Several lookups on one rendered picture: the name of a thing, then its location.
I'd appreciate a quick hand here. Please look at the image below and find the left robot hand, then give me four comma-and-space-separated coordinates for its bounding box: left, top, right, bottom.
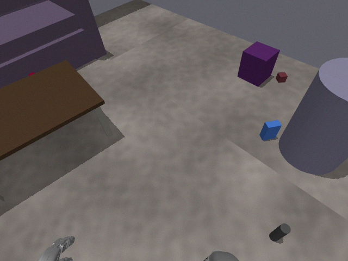
38, 236, 75, 261

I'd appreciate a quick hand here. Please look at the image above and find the coffee table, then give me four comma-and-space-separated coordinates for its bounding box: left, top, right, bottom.
0, 60, 113, 204

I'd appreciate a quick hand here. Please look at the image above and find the sofa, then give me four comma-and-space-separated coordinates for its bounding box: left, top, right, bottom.
0, 0, 107, 88

